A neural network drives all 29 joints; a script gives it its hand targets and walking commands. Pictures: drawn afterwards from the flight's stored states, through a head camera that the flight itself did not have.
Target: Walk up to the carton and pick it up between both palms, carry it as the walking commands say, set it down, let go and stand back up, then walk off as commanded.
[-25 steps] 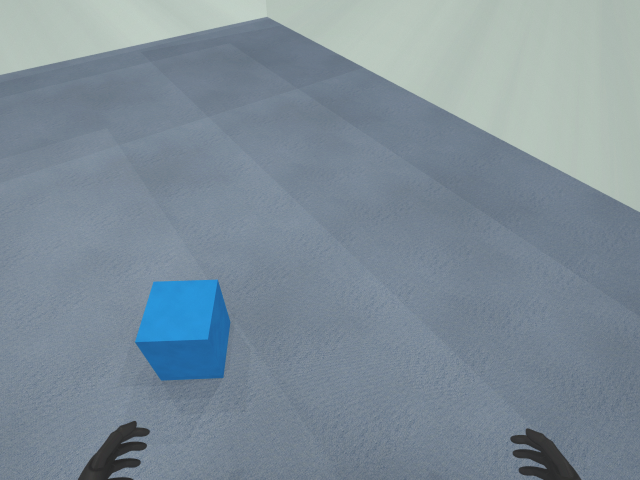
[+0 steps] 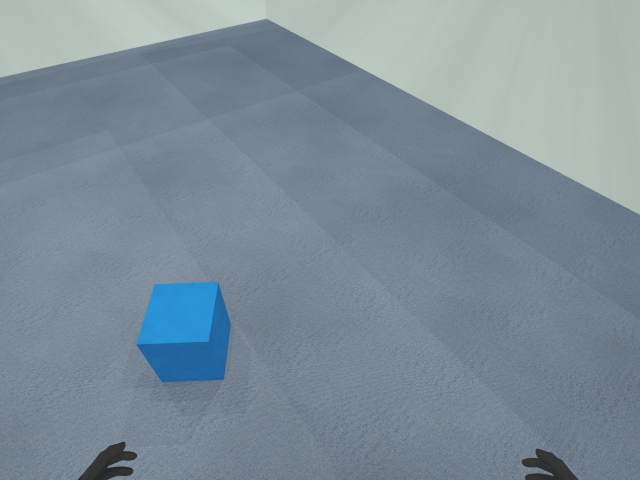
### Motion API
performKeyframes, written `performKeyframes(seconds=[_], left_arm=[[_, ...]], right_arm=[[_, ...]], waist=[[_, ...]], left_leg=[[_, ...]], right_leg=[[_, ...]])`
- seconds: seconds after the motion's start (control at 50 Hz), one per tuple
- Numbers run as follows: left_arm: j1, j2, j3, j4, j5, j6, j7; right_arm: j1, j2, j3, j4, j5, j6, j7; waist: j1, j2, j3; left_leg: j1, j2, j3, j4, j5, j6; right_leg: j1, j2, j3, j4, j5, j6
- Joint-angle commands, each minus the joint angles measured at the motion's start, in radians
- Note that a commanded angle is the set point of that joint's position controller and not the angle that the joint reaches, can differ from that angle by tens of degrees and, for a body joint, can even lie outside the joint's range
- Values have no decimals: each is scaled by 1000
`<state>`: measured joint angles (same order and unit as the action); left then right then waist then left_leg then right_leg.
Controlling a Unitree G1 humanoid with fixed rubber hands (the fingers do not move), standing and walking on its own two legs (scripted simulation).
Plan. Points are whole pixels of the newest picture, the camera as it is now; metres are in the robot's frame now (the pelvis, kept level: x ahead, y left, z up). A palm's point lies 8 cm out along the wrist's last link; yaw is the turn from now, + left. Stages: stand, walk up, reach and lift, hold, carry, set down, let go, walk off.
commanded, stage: stand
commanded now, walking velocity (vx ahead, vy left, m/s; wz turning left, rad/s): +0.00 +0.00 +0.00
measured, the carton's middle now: (189, 332) +0.70 +0.43 -0.63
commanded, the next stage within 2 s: walk up in 1.88 s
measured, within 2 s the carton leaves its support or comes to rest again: neither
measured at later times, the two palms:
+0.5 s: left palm out of the picture +0.12 +0.31 -0.08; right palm out of the picture +0.12 -0.31 -0.08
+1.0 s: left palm out of the picture +0.10 +0.31 -0.08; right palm out of the picture +0.10 -0.31 -0.08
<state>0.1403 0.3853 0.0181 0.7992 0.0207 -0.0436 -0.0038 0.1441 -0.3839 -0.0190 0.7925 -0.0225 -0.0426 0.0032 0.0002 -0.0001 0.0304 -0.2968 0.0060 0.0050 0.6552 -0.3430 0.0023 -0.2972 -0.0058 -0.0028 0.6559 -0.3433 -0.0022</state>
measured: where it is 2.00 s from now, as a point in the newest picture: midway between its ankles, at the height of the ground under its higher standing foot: outside the picture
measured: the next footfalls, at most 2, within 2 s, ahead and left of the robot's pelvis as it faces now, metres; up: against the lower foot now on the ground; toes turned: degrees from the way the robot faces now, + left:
none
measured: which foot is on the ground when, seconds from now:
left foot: down 0.00-1.00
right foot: down 0.00-1.00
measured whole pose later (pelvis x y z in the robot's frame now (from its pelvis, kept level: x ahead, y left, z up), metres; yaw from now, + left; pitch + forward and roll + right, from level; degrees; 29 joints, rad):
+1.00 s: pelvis +0.00 +0.00 +0.02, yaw +0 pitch -2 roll +0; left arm 0.09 0.40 0.00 1.06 0.01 -0.02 0.00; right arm 0.09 -0.40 0.00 1.05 -0.01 -0.02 0.00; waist 0.00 0.00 0.04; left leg -0.13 0.01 0.01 0.36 -0.19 0.00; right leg -0.14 -0.01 0.00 0.36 -0.19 0.00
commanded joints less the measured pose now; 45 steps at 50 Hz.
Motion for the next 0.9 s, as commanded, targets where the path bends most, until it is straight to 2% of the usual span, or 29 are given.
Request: performKeyframes(seconds=[0.0, 0.5, 0.88], left_arm=[[-47, 168, 38, -41, -3, -11, 4], [-94, 180, 12, 157, -11, 2, 5], [-94, 188, 9, 213, -10, 9, 7]], right_arm=[[-46, -166, -37, -41, 3, -12, -4], [-101, -177, -15, 158, 9, 2, -4], [-99, -184, -13, 214, 10, 8, -6]], waist=[[0, 1, -73], [2, 1, -50], [2, 1, -43]], left_leg=[[33, 83, -97, -132, 183, 61], [149, 109, -98, -314, 235, 34], [165, 117, -97, -356, 228, 29]], right_leg=[[34, -84, 98, -133, 181, -62], [139, -108, 100, -314, 232, -35], [155, -115, 102, -355, 227, -29]])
